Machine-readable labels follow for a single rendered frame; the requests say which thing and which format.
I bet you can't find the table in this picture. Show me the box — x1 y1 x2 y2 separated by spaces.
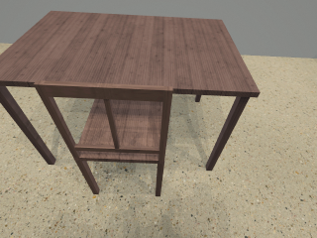
0 10 260 172

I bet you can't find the chair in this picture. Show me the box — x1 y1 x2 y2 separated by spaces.
34 80 173 197

